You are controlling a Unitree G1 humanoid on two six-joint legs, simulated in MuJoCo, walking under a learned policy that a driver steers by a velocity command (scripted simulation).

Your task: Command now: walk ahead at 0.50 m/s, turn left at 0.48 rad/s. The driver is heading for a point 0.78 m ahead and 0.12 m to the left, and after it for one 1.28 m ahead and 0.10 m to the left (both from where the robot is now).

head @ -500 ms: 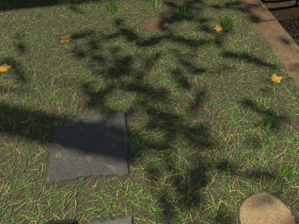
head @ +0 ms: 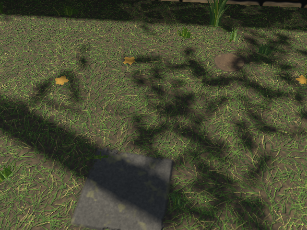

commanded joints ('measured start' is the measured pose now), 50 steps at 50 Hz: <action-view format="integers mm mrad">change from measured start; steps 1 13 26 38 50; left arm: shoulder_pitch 22 -113 -394 -78 89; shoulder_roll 182 142 137 124 194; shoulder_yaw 40 32 16 15 28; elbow -33 -188 -307 -207 -123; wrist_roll -10 2 -7 1 -30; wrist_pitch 18 -38 -52 -32 5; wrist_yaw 12 -10 -43 -44 -23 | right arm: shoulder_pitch -137 102 281 180 -158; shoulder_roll -57 -143 -178 -118 -81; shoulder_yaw -7 -43 -47 -19 5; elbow -130 -140 -87 -156 -258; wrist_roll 3 -11 -4 -10 0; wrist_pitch -17 -28 -12 -26 -43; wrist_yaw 25 -17 -50 -40 -10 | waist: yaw -3 -32 -134 -54 38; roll -88 -23 77 -125 -104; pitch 87 -55 10 -30 55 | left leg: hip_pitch -56 495 588 14 61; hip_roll -32 90 97 22 -25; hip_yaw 71 -347 -326 -84 -14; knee -36 -421 -313 447 -98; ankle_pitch -123 37 -52 -358 -23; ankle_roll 33 257 150 -26 -47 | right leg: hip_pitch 47 -708 -636 -214 -159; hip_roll -332 -169 -74 -261 -260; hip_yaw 32 283 249 507 347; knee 75 928 301 13 5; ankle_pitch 775 0 331 265 364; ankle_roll -104 39 19 -202 -164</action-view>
